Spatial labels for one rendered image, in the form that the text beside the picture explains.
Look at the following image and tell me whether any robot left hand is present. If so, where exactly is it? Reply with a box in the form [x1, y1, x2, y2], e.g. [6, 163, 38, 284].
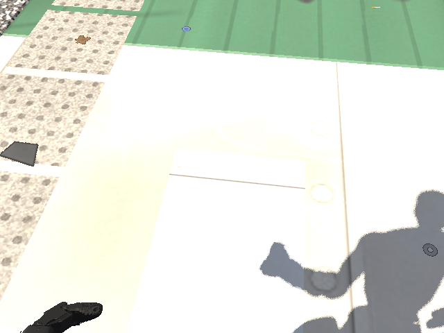
[20, 302, 103, 333]

